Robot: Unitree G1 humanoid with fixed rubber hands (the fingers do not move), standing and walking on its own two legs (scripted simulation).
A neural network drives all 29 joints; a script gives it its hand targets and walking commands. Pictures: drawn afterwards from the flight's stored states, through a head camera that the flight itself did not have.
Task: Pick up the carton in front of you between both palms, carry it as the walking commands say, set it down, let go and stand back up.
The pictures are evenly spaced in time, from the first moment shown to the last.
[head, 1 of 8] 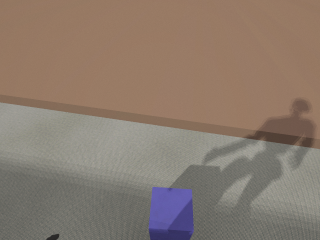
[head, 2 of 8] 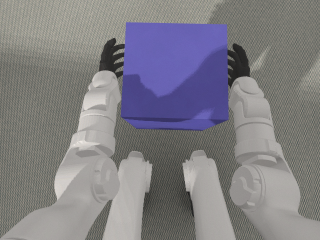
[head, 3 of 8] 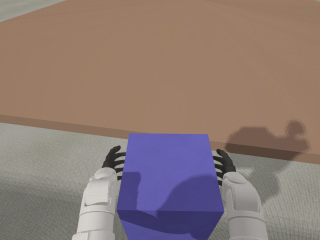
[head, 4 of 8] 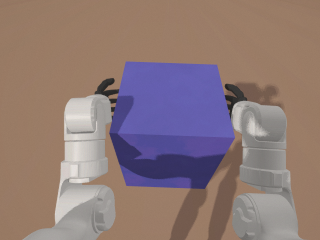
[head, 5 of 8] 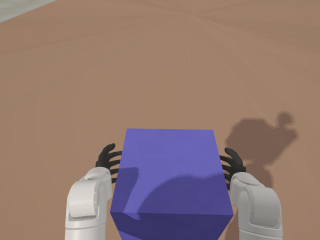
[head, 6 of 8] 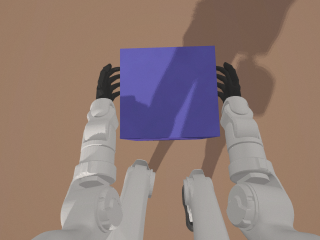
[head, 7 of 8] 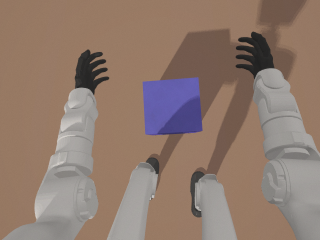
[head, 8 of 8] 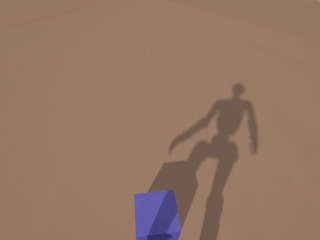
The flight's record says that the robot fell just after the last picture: no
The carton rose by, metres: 0.88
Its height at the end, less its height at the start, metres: +0.11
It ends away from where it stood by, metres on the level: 2.55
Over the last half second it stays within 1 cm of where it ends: yes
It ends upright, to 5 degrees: yes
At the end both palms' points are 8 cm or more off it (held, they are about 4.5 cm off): yes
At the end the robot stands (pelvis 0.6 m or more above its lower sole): yes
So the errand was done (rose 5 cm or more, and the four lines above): yes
